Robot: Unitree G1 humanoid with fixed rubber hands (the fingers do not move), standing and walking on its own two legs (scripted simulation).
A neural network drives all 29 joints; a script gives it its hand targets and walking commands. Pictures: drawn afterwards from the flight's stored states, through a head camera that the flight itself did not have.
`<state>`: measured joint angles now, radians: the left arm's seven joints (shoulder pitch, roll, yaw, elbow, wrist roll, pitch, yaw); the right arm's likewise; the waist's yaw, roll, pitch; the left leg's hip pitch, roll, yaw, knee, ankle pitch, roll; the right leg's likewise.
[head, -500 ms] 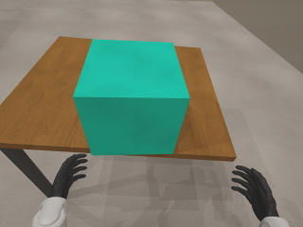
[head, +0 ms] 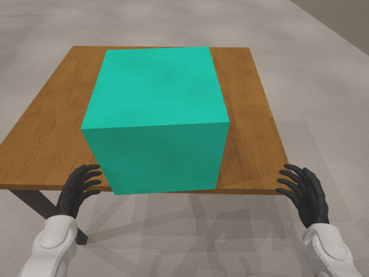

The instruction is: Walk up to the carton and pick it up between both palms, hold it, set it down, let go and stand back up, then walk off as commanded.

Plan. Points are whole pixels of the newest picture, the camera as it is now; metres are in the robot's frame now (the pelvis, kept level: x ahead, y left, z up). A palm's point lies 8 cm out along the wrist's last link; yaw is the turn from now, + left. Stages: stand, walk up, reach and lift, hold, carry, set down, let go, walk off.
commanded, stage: reach and lift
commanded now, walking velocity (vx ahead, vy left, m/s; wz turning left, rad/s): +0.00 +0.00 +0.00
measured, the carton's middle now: (161, 120) +0.48 +0.09 +0.05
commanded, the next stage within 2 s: none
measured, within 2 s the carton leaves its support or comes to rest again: neither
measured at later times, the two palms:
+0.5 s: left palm (68, 163) +0.30 +0.26 +0.11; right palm (296, 164) +0.31 -0.19 +0.11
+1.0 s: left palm (70, 132) +0.35 +0.26 +0.14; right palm (298, 125) +0.37 -0.19 +0.16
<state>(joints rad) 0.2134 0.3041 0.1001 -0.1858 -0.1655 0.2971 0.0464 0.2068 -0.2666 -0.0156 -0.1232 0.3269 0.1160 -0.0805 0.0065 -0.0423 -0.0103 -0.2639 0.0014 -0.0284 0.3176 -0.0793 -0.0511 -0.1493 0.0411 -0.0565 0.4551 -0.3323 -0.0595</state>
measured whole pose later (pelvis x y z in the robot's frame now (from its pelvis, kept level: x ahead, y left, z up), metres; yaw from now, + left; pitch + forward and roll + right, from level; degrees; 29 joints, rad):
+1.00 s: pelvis -0.02 +0.01 +0.00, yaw +0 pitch +0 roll +1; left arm -0.58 0.31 0.22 0.28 -0.17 0.64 0.09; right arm -0.62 -0.38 -0.02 0.44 0.40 0.36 -0.05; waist 0.01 -0.06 0.02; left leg -0.27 0.00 -0.03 0.31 -0.05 -0.04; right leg -0.15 0.04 -0.06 0.44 -0.30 -0.06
